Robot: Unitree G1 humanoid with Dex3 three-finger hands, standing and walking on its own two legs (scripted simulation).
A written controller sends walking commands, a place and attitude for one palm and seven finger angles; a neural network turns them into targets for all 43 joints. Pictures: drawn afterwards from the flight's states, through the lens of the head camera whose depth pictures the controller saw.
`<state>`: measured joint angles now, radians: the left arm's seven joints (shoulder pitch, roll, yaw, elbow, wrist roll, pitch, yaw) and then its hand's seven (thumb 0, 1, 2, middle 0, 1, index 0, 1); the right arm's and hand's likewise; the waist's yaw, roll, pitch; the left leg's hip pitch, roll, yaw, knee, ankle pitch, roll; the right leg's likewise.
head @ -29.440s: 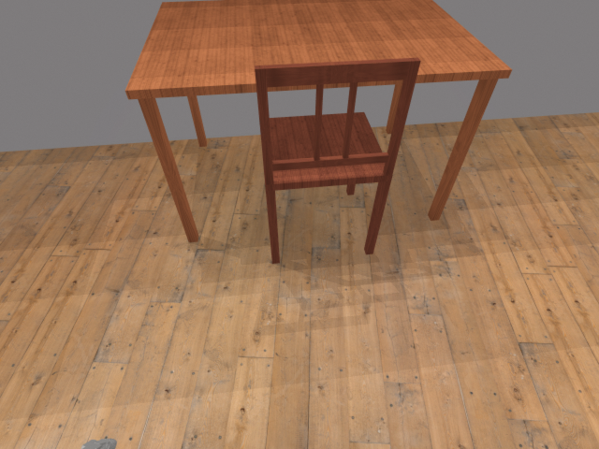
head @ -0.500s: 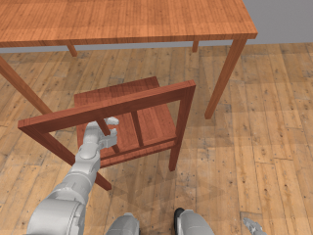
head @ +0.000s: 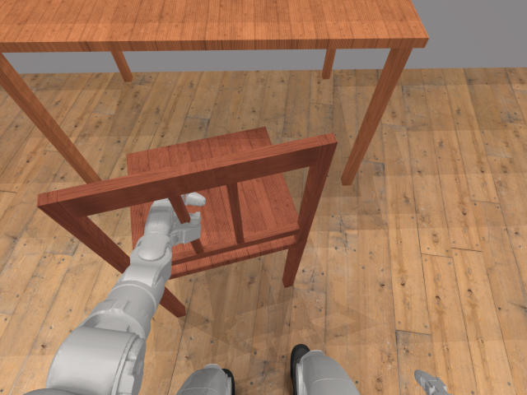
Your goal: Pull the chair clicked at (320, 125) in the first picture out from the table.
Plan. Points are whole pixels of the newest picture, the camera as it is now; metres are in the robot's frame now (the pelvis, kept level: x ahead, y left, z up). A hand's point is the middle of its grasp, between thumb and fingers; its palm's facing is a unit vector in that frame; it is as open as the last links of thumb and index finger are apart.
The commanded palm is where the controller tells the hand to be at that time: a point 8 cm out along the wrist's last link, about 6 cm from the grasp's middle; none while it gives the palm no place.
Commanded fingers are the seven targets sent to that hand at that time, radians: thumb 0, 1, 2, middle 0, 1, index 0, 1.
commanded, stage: step backward, pulling the chair out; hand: left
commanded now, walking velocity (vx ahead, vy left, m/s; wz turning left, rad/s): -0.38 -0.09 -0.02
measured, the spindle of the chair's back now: (188, 226) +0.41 +0.14 -0.10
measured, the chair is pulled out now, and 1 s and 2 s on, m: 0.34 0.54 0.61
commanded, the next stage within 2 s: stop walking, hand still on the chair in 0.66 s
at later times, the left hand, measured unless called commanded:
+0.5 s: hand (188, 288) +0.28 +0.12 -0.06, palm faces -0.04 -0.98 -0.19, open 5.1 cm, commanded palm +0.29 +0.17 -0.05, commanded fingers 0.00 0.90 0.90 -0.50 -1.45 -0.50 -1.45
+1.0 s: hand (175, 349) +0.19 +0.13 -0.05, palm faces -0.03 -0.98 -0.17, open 5.1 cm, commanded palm +0.17 +0.18 -0.04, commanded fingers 0.00 0.90 0.90 -0.50 -1.45 -0.50 -1.45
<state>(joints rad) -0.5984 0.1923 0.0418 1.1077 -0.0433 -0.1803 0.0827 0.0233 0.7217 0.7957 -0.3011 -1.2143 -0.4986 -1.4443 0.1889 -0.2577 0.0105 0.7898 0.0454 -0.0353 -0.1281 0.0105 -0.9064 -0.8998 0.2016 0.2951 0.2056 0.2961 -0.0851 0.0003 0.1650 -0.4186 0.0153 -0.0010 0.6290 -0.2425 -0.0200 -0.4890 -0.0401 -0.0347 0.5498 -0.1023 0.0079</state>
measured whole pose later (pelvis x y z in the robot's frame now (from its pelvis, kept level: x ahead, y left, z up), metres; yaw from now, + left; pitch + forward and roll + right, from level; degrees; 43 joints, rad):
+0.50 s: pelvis -0.09 +0.00 +0.00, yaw -2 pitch +1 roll +0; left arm -0.54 0.19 0.00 1.11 -0.05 -0.20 0.08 0.02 0.72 0.79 -0.30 -1.24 -0.50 -1.44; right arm 0.24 -0.27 0.00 0.79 0.04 -0.06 -0.13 0.01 -0.91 -0.90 0.20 0.29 0.20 0.30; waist -0.04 0.00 0.14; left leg -0.45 0.04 0.01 0.63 -0.19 -0.01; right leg -0.49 -0.01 -0.01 0.69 -0.33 0.01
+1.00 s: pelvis -0.13 +0.00 +0.01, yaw -1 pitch +0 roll +0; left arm -0.28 0.17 0.00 0.83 -0.03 -0.11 0.07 0.04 0.73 0.79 -0.29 -1.24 -0.50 -1.44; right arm 0.29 -0.23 0.03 0.74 0.02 -0.04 -0.11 0.01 -0.91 -0.90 0.20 0.29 0.20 0.30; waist -0.03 -0.01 0.11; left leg -0.24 0.00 0.01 0.55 -0.30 0.00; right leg -0.30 -0.03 -0.02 0.52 -0.20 0.01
